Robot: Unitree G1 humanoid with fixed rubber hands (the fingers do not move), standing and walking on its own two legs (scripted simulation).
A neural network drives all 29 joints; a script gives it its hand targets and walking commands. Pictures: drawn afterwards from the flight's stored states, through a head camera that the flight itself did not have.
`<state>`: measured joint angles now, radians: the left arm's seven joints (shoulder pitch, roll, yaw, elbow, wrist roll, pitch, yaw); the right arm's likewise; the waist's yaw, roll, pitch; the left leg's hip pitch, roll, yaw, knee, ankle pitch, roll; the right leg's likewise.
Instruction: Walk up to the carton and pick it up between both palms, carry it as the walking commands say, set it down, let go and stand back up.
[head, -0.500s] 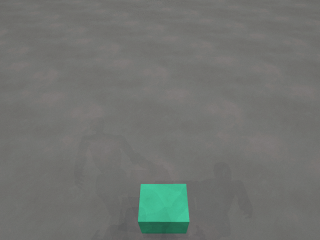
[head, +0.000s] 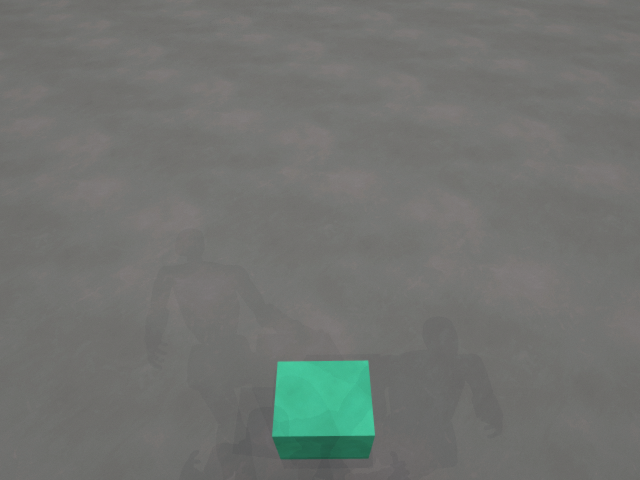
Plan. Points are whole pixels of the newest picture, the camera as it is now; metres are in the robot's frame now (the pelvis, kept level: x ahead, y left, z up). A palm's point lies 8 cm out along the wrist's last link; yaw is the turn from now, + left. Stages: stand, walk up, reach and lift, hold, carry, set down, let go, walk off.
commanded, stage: reach and lift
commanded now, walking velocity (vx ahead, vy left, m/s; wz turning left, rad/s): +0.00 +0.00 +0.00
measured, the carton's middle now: (323, 410) +0.45 +0.03 -0.66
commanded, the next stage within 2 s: none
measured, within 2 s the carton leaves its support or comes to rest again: neither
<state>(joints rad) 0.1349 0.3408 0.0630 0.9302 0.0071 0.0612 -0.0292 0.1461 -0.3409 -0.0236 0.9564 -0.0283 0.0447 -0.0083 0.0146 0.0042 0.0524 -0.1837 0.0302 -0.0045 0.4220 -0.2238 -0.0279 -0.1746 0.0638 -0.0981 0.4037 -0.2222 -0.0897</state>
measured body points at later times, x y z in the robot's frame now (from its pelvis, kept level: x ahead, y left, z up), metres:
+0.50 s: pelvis -0.04 +0.05 -0.06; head +0.09 +0.02 +0.37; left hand +0.24 +0.28 -0.15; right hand +0.23 -0.25 -0.16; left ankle +0.00 +0.14 -0.74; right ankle +0.00 -0.05 -0.74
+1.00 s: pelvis -0.09 +0.04 -0.11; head +0.18 +0.02 +0.26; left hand +0.37 +0.25 -0.20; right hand +0.38 -0.21 -0.21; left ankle +0.00 +0.14 -0.74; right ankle +0.00 -0.05 -0.74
